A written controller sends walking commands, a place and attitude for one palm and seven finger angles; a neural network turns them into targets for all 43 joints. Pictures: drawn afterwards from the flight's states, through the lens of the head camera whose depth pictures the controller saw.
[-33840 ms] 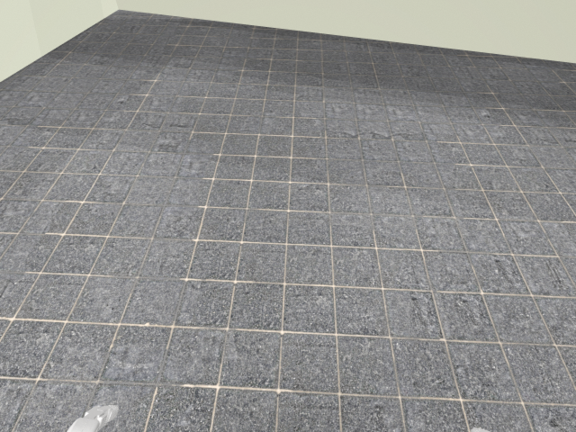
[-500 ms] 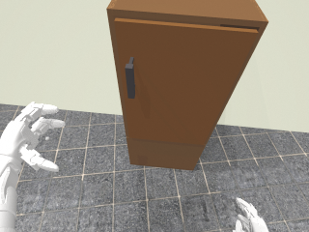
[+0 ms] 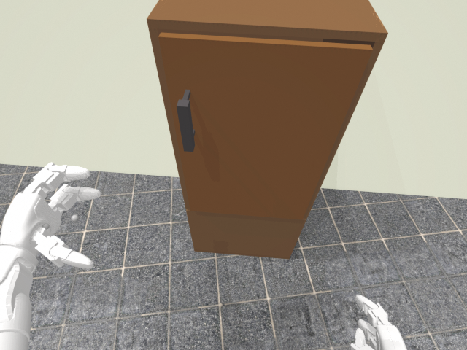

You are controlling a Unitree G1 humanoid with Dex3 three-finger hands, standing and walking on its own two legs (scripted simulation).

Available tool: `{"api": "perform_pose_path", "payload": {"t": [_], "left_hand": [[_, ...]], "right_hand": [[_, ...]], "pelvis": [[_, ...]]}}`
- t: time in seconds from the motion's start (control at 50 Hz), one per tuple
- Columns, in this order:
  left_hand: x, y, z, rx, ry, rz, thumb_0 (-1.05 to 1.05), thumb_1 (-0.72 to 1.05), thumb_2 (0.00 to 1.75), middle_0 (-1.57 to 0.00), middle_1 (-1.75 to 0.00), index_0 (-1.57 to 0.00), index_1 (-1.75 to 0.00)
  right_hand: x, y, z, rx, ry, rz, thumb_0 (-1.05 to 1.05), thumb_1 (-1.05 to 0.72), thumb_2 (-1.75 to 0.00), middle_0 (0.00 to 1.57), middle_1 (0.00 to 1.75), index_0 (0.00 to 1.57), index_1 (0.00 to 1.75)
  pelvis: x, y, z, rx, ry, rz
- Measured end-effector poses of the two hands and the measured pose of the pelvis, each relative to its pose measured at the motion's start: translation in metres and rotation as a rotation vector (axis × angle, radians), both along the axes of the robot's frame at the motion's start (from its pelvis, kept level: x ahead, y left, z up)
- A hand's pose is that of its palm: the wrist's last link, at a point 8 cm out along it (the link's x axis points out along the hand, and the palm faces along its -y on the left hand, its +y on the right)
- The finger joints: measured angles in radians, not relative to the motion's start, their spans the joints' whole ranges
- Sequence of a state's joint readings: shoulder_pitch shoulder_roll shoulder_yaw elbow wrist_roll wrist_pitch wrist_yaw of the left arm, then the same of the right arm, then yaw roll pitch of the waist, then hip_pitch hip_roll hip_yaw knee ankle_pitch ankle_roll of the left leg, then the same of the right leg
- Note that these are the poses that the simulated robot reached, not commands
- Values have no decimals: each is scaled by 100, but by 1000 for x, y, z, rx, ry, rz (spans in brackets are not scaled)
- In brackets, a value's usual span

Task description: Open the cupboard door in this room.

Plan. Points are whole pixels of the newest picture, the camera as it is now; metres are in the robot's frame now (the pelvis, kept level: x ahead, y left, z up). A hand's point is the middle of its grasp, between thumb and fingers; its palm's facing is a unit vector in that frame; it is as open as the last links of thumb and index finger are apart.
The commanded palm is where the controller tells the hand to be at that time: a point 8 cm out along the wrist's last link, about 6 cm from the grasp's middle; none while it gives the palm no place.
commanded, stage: move the hooked fingers beside the handle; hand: left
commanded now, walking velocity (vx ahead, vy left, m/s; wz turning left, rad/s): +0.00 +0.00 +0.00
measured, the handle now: (188, 121) +0.56 +0.14 +0.06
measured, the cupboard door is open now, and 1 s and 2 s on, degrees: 0 0 0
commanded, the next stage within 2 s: none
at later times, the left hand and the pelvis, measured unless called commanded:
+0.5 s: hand (112, 182) +0.36 +0.24 +0.09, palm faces -0.04 -1.00 -0.03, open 13.9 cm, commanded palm +0.34 +0.29 +0.08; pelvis +0.00 -0.02 +0.00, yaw -1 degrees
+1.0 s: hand (133, 156) +0.43 +0.22 +0.08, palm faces -0.05 -1.00 -0.01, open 13.9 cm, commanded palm +0.41 +0.28 +0.08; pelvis +0.01 -0.01 -0.01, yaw -2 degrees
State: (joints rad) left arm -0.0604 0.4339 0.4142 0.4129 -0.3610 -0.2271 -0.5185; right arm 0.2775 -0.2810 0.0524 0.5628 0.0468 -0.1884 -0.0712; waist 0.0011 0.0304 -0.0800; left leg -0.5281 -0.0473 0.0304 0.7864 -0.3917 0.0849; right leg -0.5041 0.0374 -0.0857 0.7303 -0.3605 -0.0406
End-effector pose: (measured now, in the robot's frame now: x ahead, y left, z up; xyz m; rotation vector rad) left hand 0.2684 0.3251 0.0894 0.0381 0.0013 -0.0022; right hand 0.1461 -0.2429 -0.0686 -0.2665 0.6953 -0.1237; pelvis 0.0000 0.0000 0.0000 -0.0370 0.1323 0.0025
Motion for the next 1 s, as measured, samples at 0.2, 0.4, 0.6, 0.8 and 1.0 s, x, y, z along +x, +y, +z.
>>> {"api": "perform_pose_path", "payload": {"t": [0.2, 0.4, 0.6, 0.8, 1.0], "left_hand": [[18, -12, -6, -12, 30, -11, -1, -50, 30, -30, -120, -30, -120], [64, -27, -2, -16, 18, -27, -1, -49, 30, -31, -120, -30, -120], [86, -35, -7, -28, 32, -21, -1, -49, 30, -31, -120, -30, -120], [119, -41, -9, -21, 18, -35, -1, -49, 30, -30, -120, -30, -120], [146, -47, -11, -32, 35, -46, -1, -49, 30, -30, -120, -30, -120]], "right_hand": [[0, -11, -7, -12, 26, 3, 1, -90, -90, 20, 30, 20, 30], [-26, -30, -15, -20, 108, -68, 1, -90, -90, 20, 30, 20, 30], [-51, -37, -25, -11, 213, -119, 1, -90, -90, 20, 30, 20, 30], [-62, -37, -30, -25, 286, -140, 1, -90, -90, 20, 30, 20, 30], [-75, -32, -31, -15, 335, -180, 1, -90, -90, 20, 30, 20, 30]], "pelvis": [[-4, -10, -3, 3, 10, 14], [-1, -17, -4, 11, 36, -7], [5, -17, -4, 16, 60, -22], [6, -15, -7, 9, 87, -20], [11, -8, -7, 6, 114, -34]]}}
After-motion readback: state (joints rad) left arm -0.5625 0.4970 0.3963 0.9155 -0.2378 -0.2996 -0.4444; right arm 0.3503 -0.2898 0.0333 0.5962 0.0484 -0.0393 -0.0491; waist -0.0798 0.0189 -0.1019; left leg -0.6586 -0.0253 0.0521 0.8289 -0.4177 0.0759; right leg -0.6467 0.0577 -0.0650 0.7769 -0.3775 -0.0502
